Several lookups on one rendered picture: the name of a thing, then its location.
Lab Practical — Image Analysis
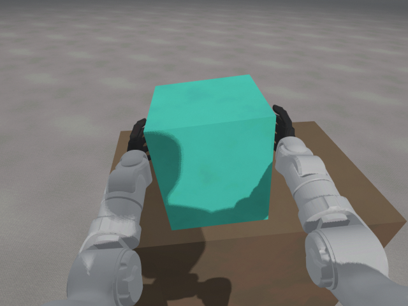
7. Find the robot left hand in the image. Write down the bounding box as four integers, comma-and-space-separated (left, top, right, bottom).
127, 118, 151, 161

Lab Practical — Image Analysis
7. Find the robot right hand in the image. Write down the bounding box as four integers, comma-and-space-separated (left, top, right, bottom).
273, 105, 295, 151

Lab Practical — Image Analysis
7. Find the robot right forearm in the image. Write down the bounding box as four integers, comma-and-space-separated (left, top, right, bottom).
275, 136, 389, 272

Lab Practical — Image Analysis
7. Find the carton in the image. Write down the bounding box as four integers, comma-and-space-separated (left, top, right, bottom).
143, 75, 276, 230

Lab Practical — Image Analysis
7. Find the pedestal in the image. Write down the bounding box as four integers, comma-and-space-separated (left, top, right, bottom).
110, 121, 407, 306

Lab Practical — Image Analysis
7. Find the left robot upper arm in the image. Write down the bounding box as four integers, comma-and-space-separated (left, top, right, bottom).
41, 248, 143, 306

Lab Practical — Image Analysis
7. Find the right robot upper arm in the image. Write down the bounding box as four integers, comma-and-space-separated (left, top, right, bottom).
305, 224, 408, 306

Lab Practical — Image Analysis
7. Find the robot left forearm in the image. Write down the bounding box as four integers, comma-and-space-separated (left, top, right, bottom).
66, 150, 152, 297

